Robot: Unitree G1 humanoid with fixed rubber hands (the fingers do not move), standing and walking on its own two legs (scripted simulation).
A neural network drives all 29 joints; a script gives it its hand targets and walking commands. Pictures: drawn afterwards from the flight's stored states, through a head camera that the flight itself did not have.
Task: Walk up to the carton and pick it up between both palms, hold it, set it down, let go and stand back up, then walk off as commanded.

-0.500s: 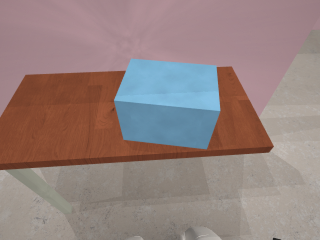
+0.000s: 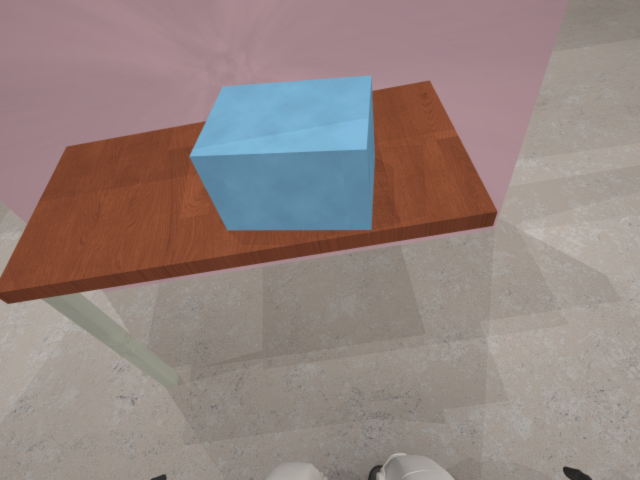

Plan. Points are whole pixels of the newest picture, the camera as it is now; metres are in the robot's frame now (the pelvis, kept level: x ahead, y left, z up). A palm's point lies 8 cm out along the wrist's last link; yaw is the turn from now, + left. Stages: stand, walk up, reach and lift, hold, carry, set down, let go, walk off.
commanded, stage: walk off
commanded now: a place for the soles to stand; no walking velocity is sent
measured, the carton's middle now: (295, 156) +0.66 +0.04 +0.00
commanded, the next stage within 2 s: none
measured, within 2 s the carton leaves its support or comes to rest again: neither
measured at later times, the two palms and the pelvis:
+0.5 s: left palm out of the picture -0.05 +0.31 -0.09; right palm out of the picture -0.12 -0.29 -0.11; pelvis -0.16 +0.02 +0.00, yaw +0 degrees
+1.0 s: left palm out of the picture -0.17 +0.33 -0.11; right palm out of the picture -0.25 -0.26 -0.13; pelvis -0.29 +0.05 -0.02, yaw +0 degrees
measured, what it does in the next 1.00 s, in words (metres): walks backwards: left foot, then right foot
